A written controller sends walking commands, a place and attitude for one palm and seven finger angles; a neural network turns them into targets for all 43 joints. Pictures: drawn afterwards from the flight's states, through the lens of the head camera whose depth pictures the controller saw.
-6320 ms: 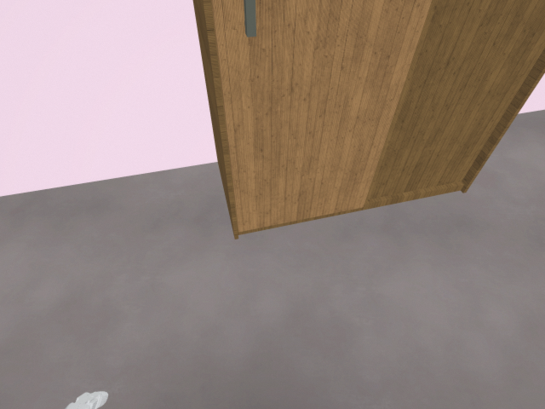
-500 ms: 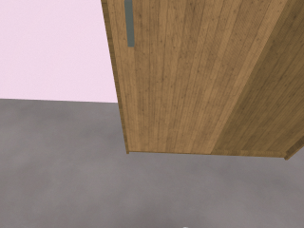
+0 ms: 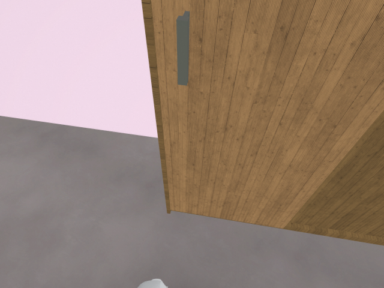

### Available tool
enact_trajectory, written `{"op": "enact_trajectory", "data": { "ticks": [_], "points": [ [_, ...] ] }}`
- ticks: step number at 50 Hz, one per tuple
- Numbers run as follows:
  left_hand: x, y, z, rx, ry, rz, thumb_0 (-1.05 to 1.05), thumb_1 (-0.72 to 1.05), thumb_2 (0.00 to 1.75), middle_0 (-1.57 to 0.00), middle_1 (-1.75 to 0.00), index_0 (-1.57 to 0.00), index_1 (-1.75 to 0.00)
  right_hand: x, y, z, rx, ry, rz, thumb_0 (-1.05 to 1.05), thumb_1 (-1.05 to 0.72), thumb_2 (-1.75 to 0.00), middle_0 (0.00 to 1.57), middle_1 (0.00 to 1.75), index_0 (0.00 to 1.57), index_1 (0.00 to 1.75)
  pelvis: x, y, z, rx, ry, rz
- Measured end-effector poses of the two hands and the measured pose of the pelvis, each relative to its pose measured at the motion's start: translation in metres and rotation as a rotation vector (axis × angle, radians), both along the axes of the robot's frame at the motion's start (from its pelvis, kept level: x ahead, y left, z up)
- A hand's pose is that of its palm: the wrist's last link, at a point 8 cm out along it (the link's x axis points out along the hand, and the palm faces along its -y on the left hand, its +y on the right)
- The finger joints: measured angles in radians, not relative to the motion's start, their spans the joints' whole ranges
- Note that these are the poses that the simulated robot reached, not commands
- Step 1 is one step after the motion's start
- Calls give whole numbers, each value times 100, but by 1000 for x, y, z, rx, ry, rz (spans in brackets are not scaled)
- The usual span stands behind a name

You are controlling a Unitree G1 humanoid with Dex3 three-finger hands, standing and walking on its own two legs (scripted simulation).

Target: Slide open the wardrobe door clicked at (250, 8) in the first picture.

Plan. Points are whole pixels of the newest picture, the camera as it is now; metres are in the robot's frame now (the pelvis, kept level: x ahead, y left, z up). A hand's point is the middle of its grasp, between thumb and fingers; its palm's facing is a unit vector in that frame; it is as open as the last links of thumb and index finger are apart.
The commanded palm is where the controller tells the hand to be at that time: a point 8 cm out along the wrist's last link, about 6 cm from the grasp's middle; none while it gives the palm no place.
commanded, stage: come to a stop and stand still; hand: left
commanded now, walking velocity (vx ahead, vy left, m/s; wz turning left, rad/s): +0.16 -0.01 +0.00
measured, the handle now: (184, 49) +0.57 +0.09 +0.21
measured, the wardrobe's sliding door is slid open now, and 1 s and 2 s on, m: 0.00 0.00 0.00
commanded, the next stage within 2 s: look again from close up in 1.56 s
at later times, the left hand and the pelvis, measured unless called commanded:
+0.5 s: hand out of the picture +0.13 +0.18 -0.17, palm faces +0.02 -0.96 -0.28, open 7.4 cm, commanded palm none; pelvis +0.05 -0.03 -0.01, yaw -2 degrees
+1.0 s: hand out of the picture +0.02 +0.19 -0.18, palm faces +0.09 -0.97 -0.24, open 7.4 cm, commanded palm none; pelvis +0.02 +0.00 +0.00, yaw +0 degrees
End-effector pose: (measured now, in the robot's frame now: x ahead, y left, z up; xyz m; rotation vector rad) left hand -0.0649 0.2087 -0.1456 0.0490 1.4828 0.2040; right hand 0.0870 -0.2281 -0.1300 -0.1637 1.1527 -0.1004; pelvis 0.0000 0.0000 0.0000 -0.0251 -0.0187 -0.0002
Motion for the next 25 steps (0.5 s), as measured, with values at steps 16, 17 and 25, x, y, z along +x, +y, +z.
{"op": "enact_trajectory", "data": {
  "ticks": [16, 17, 25],
  "points": [
    [122, 34, -4, 38, -54, -69, 0, 91, 90, -20, -30, -20, -30, 53, 17, 3, -45, 12, -63, -2, -94, -90, 21, 30, 21, 30, 54, 14, 1, 20, 6, -31],
    [131, 34, -2, 49, -76, -74, 0, 91, 90, -20, -30, -20, -30, 50, 11, 2, -47, 24, -68, -2, -94, -90, 21, 30, 21, 30, 54, 11, 1, 20, 6, -30],
    [182, 12, 11, 146, -247, -140, 0, 91, 90, -20, -30, -20, -30, 11, -38, -27, -4, 103, -117, 0, -92, -90, 20, 30, 21, 30, 49, -28, -12, 52, 2, -33]
  ]
}}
